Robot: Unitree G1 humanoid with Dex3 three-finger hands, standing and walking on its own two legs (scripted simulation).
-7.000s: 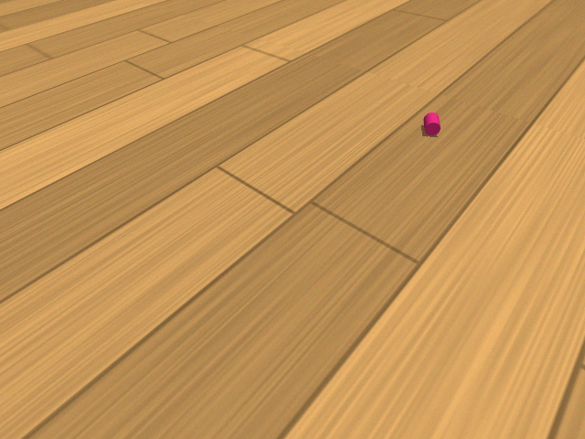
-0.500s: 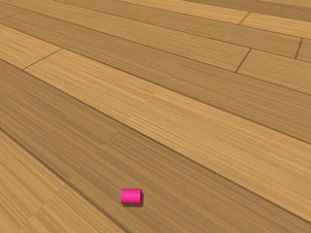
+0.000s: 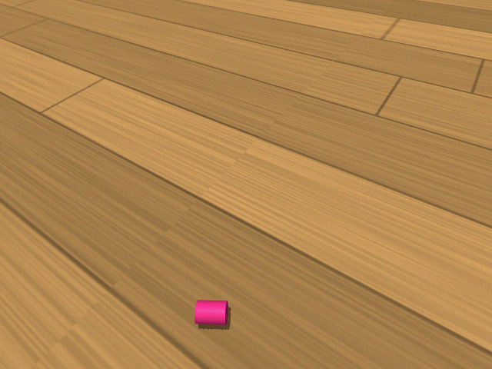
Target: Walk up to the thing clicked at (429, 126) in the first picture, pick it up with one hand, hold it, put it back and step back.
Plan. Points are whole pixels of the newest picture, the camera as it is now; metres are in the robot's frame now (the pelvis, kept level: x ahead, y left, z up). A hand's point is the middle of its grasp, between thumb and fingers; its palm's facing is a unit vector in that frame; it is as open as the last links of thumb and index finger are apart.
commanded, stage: stand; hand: left
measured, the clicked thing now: (211, 312) +0.48 +0.23 -0.73
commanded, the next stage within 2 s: none
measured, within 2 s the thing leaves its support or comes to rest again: neither
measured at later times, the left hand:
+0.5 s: hand out of the picture +0.06 +0.26 -0.15, palm faces +0.00 -0.94 -0.35, open 7.4 cm
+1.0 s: hand out of the picture +0.05 +0.26 -0.15, palm faces -0.02 -0.94 -0.34, open 7.4 cm
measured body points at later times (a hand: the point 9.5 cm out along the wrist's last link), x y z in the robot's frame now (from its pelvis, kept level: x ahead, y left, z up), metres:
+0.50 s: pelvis -0.02 +0.00 +0.01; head -0.01 +0.00 +0.46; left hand +0.06 +0.31 -0.12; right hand +0.07 -0.30 -0.13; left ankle -0.02 +0.16 -0.74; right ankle -0.01 -0.13 -0.74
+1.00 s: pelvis -0.02 +0.00 +0.01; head +0.00 +0.00 +0.45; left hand +0.05 +0.30 -0.13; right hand +0.05 -0.30 -0.13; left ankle -0.02 +0.16 -0.74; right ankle -0.01 -0.13 -0.74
